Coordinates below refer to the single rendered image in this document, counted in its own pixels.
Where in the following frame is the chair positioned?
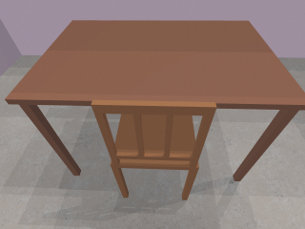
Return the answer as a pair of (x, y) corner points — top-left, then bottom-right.
(91, 99), (217, 200)

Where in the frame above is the table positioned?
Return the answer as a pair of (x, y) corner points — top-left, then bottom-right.
(5, 20), (305, 181)

